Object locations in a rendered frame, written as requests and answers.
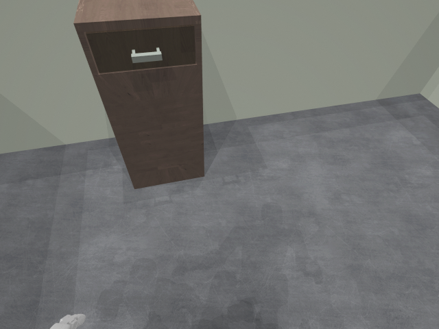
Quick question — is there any cabinet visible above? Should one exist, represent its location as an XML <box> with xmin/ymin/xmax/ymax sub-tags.
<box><xmin>73</xmin><ymin>0</ymin><xmax>204</xmax><ymax>189</ymax></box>

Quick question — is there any handle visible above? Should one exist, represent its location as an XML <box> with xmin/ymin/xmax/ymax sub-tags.
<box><xmin>131</xmin><ymin>47</ymin><xmax>163</xmax><ymax>63</ymax></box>

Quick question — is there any drawer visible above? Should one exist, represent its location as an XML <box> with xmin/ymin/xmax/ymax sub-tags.
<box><xmin>86</xmin><ymin>25</ymin><xmax>195</xmax><ymax>73</ymax></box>

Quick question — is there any left robot hand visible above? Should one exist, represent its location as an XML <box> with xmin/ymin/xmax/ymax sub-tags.
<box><xmin>50</xmin><ymin>314</ymin><xmax>86</xmax><ymax>329</ymax></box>

